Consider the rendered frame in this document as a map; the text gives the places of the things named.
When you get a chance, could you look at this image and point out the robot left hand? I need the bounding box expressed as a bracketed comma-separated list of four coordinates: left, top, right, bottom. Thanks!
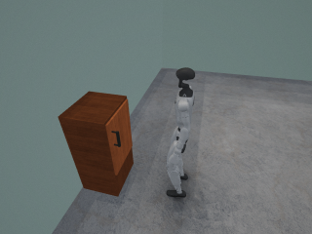
[166, 153, 179, 171]

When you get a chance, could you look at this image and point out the robot left forearm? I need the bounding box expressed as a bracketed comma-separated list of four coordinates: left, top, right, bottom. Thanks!
[173, 128, 189, 156]

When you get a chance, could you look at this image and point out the handle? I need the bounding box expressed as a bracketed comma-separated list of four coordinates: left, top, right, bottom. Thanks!
[111, 131, 121, 147]

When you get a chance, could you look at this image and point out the robot left shin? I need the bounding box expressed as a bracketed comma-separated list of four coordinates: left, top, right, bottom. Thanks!
[167, 170, 181, 194]

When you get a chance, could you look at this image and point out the cupboard door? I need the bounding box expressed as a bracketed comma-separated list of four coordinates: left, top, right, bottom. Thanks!
[105, 99, 133, 176]

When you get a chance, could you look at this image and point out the humanoid robot head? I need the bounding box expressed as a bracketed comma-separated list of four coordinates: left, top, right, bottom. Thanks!
[175, 67, 195, 98]

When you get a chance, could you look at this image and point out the robot left upper arm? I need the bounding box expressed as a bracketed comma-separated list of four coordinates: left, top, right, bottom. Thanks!
[177, 98, 191, 133]

